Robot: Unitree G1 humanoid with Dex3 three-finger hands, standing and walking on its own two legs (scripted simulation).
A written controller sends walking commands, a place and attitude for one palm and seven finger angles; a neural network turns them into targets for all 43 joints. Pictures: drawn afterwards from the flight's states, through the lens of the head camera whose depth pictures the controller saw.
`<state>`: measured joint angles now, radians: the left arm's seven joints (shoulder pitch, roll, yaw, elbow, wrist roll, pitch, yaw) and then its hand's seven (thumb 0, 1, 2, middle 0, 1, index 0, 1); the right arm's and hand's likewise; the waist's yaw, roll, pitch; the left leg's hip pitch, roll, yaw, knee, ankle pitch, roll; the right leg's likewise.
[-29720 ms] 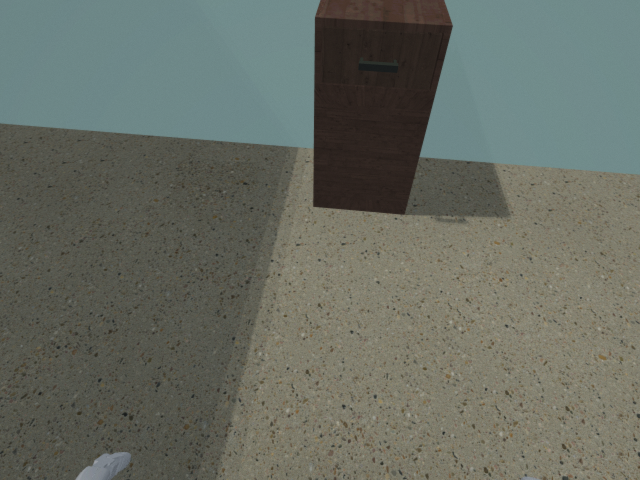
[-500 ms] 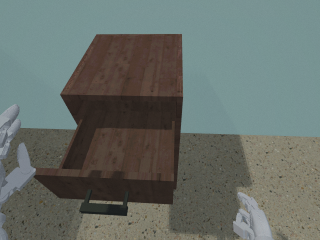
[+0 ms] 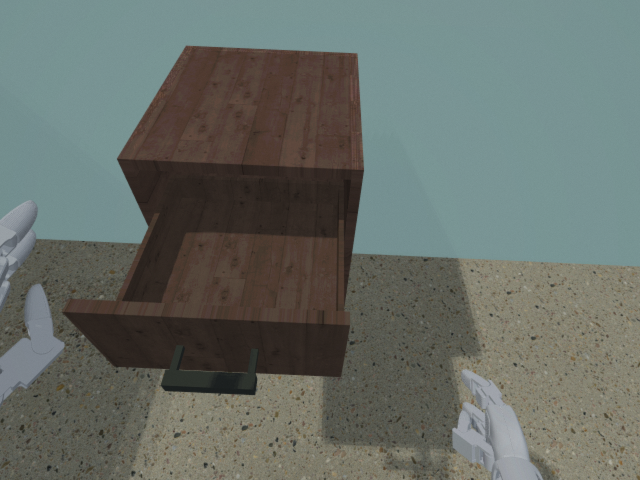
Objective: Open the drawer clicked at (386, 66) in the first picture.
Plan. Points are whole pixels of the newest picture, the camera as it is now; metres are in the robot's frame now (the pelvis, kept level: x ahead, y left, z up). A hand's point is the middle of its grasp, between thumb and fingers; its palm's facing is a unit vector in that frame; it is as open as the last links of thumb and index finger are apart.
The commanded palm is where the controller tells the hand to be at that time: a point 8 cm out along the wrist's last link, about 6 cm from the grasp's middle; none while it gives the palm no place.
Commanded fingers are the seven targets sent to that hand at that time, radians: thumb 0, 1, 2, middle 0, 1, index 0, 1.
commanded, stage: step back with the hand held close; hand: left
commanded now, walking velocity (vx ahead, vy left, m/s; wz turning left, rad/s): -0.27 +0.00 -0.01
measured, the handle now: (213, 368) +0.28 +0.17 -0.07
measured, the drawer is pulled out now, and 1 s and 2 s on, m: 0.28 0.28 0.28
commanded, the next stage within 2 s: stop stepping back and stand still in 0.74 s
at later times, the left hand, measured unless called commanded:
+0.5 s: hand (61, 416) +0.14 +0.20 +0.18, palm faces +0.32 -0.82 -0.48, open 7.5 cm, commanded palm +0.06 +0.26 +0.19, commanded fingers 0.00 0.90 0.90 -0.20 -0.30 -0.20 -0.30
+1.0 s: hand out of the picture -0.03 +0.18 +0.18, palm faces +0.38 -0.80 -0.46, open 7.5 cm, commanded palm -0.08 +0.23 +0.19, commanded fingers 0.00 0.90 0.90 -0.20 -0.30 -0.20 -0.30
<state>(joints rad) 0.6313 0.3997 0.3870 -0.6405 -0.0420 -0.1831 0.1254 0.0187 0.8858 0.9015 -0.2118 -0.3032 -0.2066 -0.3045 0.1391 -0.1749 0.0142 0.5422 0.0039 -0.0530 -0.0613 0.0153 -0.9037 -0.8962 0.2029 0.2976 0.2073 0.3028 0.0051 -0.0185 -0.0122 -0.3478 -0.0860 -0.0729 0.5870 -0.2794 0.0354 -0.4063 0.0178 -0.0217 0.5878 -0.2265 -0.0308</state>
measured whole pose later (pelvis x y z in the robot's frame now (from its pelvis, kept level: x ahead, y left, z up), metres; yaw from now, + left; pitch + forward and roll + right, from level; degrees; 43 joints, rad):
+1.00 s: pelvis -0.22 -0.05 -0.01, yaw -1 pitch +1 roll +0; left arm 0.64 0.39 0.40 -0.67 -0.05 -0.18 0.16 0.02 0.89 0.90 -0.21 -0.30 -0.20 -0.30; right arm 0.17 -0.14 0.02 0.58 0.01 -0.11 -0.03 0.01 -0.90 -0.90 0.20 0.30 0.21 0.30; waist 0.01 -0.01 0.01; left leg -0.45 0.08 0.03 0.63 -0.21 -0.03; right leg -0.30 0.01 -0.04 0.63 -0.36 0.01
